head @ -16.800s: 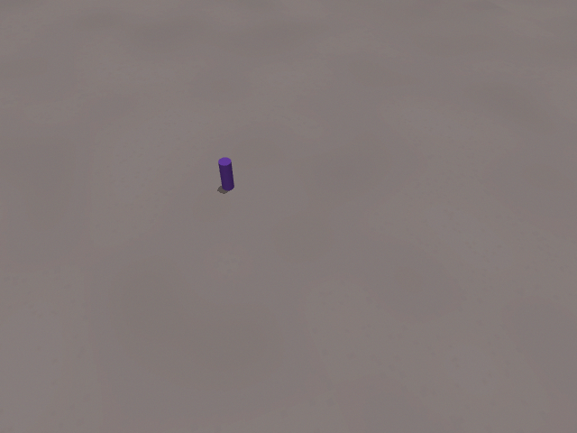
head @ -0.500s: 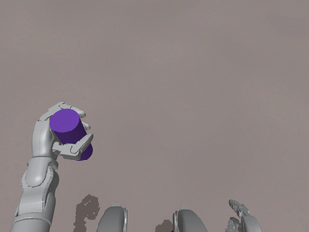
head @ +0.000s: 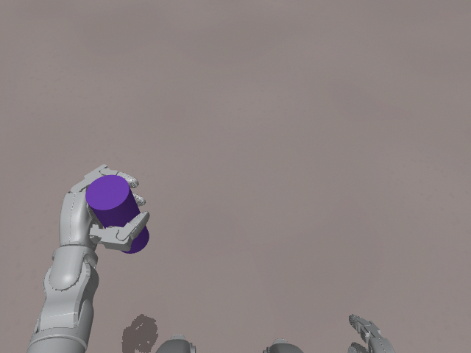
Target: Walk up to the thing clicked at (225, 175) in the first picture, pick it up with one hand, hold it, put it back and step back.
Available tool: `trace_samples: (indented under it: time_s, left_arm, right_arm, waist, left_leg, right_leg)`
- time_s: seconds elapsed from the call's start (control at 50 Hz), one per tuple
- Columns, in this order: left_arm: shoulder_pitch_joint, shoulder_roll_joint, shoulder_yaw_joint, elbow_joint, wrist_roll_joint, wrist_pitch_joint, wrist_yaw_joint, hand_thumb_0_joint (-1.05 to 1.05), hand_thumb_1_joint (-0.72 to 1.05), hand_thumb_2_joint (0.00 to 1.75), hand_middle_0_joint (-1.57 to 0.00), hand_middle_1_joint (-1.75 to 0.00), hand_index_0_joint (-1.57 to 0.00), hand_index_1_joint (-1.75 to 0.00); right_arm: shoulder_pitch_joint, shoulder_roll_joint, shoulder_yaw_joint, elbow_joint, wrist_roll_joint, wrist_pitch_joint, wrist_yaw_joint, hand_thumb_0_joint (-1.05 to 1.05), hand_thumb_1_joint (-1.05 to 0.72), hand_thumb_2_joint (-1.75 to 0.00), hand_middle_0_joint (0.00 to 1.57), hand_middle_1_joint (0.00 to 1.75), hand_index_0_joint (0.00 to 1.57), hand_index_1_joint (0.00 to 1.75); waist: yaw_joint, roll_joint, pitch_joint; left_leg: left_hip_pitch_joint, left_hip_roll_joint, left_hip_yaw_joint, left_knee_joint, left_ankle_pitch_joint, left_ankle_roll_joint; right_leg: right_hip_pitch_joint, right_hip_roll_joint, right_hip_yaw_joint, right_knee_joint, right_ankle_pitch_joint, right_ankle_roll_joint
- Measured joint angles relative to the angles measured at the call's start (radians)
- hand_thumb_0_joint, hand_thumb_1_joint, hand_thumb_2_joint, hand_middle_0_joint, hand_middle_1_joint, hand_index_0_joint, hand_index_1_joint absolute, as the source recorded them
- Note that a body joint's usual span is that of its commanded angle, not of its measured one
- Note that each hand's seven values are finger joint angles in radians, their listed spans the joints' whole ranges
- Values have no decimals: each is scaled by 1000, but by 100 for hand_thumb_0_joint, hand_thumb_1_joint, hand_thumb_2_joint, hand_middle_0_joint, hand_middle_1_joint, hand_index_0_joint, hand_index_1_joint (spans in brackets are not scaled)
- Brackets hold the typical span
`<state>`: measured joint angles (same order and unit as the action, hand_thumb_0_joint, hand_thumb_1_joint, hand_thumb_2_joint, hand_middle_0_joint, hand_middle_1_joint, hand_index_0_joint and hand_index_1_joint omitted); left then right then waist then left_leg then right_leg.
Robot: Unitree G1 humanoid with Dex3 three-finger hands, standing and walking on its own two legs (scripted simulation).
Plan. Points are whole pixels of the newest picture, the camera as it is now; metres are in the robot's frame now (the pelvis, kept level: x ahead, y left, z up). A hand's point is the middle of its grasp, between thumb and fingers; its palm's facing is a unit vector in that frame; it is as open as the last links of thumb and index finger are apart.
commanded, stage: lift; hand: left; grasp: from the side
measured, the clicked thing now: (122, 218) +0.34 +0.18 +0.02
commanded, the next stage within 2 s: hold in 0.22 s
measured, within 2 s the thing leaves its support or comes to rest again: neither
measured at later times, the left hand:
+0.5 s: hand (125, 203) +0.34 +0.17 +0.06, palm faces +0.08 -1.00 +0.00, open 8.1 cm
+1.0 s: hand (123, 200) +0.34 +0.17 +0.08, palm faces +0.09 -1.00 +0.00, open 8.1 cm
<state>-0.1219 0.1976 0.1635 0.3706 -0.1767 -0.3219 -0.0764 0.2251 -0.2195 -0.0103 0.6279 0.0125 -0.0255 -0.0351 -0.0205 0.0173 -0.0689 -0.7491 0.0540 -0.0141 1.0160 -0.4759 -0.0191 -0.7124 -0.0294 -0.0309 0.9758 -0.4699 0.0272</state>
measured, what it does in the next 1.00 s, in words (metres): stands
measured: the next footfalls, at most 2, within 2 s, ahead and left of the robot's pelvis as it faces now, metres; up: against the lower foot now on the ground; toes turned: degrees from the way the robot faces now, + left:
none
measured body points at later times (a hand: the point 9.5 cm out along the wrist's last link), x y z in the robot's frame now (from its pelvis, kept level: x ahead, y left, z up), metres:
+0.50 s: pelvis +0.01 +0.00 +0.02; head +0.06 +0.00 +0.46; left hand +0.33 +0.22 +0.07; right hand +0.14 -0.25 -0.10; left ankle +0.01 +0.13 -0.68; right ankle +0.01 -0.14 -0.68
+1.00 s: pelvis +0.00 +0.00 +0.03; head +0.05 +0.00 +0.47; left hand +0.32 +0.22 +0.08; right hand +0.14 -0.25 -0.08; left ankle +0.01 +0.13 -0.68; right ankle +0.01 -0.14 -0.68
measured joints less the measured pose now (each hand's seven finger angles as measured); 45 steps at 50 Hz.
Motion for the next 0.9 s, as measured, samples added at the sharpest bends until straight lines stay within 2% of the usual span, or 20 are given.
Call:
trace_samples:
  time_s: [0.34,0.9]
  left_arm:
    - [-9,-9,9,43,-6,-15,-30,0,-22,119,-84,-108,-85,-109]
    - [-4,-22,-12,35,6,0,-8,0,-21,118,-84,-107,-85,-109]
  right_arm:
    - [1,-4,-5,11,-6,25,1,1,-89,-89,21,30,20,30]
    - [-4,1,-2,17,-3,37,-1,1,-91,-90,21,30,20,30]
  waist:
    - [0,1,19]
    - [7,0,37]
  left_leg:
    - [100,2,6,-83,23,-6]
    - [205,-3,13,-169,60,-3]
  right_leg:
    - [94,3,2,-74,20,-5]
    - [196,0,5,-159,57,-2]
